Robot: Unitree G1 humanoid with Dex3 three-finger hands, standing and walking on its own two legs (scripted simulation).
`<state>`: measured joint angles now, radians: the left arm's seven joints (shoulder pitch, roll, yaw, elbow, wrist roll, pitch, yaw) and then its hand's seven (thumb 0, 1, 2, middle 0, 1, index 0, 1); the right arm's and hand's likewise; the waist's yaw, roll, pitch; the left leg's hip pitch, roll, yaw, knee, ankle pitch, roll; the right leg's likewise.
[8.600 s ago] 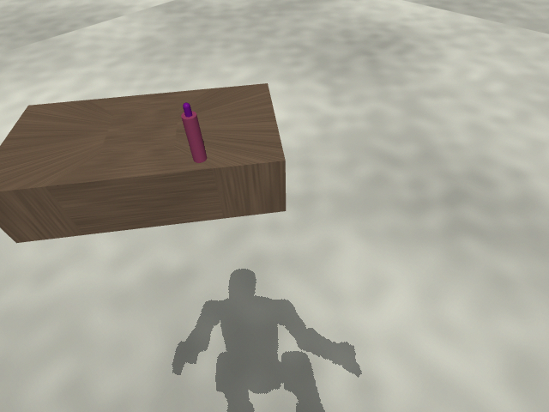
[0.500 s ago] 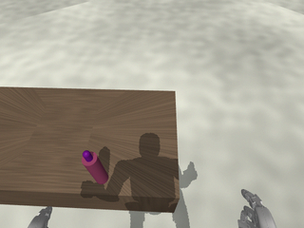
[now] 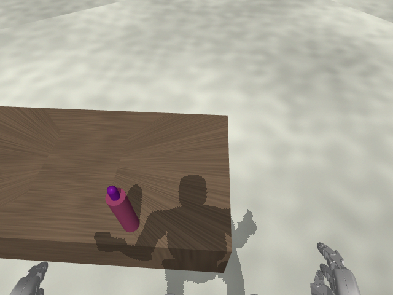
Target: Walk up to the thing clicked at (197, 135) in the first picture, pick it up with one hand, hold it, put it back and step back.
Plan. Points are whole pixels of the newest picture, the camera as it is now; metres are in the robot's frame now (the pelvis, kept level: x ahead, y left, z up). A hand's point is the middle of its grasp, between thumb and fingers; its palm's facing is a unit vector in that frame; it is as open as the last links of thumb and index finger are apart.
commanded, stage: go down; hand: left
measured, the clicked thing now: (122, 208) +0.42 +0.26 -0.25
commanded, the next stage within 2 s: none
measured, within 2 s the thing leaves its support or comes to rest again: neither
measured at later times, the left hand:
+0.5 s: hand (20, 252) +0.24 +0.39 -0.04, palm faces +0.19 -0.96 -0.22, open 17.7 cm
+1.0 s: hand (1, 236) +0.26 +0.43 -0.03, palm faces +0.24 -0.96 -0.16, open 17.6 cm
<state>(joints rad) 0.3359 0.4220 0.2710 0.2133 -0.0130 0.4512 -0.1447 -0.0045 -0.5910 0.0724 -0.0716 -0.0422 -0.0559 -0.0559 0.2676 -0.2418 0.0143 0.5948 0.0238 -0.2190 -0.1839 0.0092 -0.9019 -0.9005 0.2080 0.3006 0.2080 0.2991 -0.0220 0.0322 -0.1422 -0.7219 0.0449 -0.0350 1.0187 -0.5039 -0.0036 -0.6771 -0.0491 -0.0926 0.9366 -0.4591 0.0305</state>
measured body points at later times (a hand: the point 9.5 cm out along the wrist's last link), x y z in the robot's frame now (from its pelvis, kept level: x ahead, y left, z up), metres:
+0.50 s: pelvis -0.02 +0.01 -0.01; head +0.07 +0.03 +0.43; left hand +0.22 +0.44 -0.02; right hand +0.08 -0.28 -0.09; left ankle +0.00 +0.12 -0.68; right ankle +0.00 -0.14 -0.68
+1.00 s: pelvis -0.02 +0.01 -0.02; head +0.09 +0.06 +0.42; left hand +0.25 +0.48 -0.01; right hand +0.09 -0.27 -0.10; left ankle +0.00 +0.12 -0.68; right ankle +0.00 -0.14 -0.68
